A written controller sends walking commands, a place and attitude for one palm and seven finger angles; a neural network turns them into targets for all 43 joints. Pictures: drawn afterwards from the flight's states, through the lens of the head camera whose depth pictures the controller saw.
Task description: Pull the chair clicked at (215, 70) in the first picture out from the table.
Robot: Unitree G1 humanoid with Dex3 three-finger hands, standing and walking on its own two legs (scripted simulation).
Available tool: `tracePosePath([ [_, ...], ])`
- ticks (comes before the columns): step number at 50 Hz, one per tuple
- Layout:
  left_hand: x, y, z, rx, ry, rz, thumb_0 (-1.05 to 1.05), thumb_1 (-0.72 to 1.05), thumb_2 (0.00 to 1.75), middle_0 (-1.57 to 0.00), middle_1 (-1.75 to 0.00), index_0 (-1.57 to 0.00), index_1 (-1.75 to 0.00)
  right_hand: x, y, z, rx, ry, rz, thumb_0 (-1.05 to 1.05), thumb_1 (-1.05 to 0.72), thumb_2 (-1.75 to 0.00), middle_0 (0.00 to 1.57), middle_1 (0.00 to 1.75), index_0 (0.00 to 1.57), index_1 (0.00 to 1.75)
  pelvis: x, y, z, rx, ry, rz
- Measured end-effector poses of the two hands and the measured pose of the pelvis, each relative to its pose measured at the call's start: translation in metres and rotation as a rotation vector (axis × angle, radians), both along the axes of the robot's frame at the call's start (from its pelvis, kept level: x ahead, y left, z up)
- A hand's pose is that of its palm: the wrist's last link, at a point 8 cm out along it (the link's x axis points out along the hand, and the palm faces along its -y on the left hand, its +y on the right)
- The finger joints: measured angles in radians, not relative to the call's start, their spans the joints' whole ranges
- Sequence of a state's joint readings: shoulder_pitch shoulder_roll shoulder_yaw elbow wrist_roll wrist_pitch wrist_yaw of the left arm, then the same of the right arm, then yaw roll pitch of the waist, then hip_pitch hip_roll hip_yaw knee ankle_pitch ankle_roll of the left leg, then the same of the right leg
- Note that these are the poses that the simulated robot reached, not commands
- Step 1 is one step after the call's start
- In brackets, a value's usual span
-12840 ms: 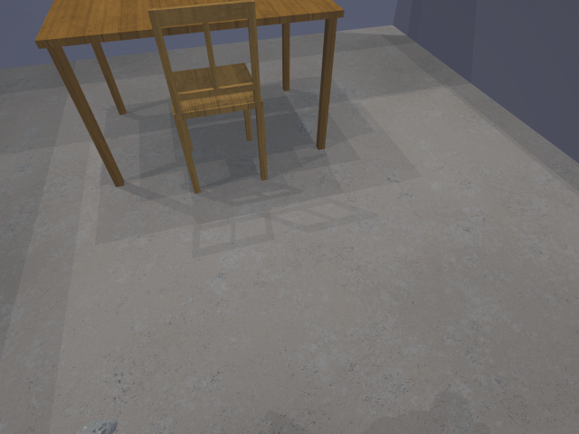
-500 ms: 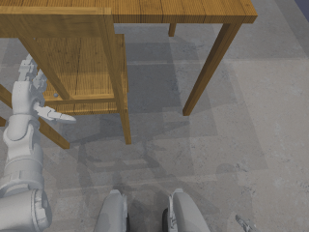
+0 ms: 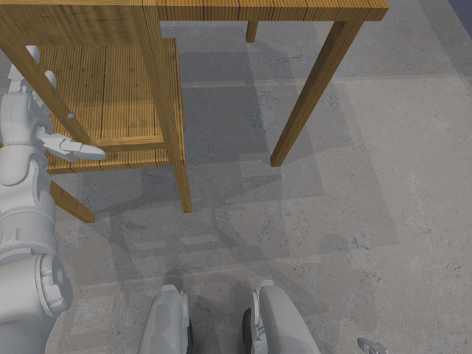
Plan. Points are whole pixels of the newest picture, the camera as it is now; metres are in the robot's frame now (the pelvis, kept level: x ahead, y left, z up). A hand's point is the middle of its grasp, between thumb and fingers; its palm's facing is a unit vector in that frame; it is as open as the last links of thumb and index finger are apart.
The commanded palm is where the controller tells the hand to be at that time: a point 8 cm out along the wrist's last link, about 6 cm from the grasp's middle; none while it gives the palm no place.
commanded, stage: push the fingers through the gap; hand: left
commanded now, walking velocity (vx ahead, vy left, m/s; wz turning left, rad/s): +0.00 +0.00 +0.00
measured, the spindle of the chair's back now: (56, 104) +0.52 +0.27 +0.02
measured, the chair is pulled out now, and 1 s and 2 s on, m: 0.00 0.00 0.03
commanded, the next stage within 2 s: hook a spindle and tug to test in 0.38 s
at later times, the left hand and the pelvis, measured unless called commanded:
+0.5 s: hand (68, 115) +0.48 +0.24 +0.04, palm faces +0.08 -1.00 -0.02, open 17.0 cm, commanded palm +0.46 +0.28 +0.04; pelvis +0.00 +0.00 +0.00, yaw +0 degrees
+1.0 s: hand (67, 115) +0.48 +0.24 +0.04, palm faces +0.10 -1.00 -0.02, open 12.9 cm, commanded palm +0.46 +0.27 +0.04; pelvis +0.01 +0.00 +0.00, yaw +0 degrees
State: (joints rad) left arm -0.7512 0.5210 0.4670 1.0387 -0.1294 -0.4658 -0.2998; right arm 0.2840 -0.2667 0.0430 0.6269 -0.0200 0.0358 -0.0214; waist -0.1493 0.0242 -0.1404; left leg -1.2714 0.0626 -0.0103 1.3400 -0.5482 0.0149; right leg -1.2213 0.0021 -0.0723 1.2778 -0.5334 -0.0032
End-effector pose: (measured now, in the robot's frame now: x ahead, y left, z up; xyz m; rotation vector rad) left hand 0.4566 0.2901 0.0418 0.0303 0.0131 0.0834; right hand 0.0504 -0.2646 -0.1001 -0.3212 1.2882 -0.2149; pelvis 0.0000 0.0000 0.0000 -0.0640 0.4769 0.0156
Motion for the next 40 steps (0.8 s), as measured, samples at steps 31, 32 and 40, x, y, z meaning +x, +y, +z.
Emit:
tracePosePath([
  [31,0.003,0.000,-0.002,-0.008,0.010,0.000,-0.02,-0.50,0.30,-0.09,-0.15,-0.08,-0.15,0.006,0.005,0.006,0.003,0.011,-0.006,0.00,-0.90,-0.90,0.20,0.30,0.20,0.30,0.004,0.004,0.005,-0.005,0.000,-0.001],
  [32,0.003,0.000,-0.002,-0.008,0.007,0.001,-0.02,-0.50,0.30,-0.10,-0.18,-0.09,-0.18,0.006,0.005,0.006,0.004,0.011,-0.005,0.00,-0.90,-0.90,0.20,0.30,0.20,0.30,0.004,0.004,0.004,-0.005,0.000,-0.001],
  [40,0.004,0.002,-0.003,-0.007,0.004,0.011,-0.02,-0.50,0.30,-0.20,-0.51,-0.19,-0.51,0.002,0.006,0.004,0.009,0.026,-0.012,0.00,-0.90,-0.90,0.20,0.30,0.20,0.30,0.004,0.004,0.003,-0.005,0.001,-0.003],
])
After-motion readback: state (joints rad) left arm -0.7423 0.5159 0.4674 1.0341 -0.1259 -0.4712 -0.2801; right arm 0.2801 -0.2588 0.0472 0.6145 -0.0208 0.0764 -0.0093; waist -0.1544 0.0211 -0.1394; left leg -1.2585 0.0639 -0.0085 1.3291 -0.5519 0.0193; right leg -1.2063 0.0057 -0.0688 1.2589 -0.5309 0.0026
